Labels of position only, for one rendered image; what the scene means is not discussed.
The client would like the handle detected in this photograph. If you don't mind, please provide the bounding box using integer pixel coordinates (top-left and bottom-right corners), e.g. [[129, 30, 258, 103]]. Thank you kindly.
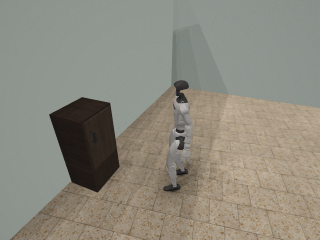
[[89, 131, 97, 144]]

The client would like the left robot forearm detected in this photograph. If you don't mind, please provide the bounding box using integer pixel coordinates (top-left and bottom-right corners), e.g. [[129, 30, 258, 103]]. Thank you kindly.
[[184, 126, 193, 151]]

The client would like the left robot hand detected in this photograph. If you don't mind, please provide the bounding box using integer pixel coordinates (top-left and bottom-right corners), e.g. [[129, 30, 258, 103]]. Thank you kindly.
[[181, 149, 191, 163]]

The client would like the robot left thigh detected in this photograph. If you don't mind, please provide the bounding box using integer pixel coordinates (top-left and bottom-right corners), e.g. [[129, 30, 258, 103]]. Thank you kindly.
[[166, 137, 185, 170]]

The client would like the left robot upper arm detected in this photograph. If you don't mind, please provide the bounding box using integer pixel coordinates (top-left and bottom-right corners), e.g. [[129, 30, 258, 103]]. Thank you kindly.
[[179, 104, 193, 130]]

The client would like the cupboard door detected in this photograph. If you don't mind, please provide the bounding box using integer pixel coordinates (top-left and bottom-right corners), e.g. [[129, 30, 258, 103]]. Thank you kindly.
[[83, 105, 117, 170]]

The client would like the robot head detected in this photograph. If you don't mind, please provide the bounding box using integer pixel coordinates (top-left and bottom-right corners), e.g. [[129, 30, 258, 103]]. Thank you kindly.
[[174, 80, 189, 104]]

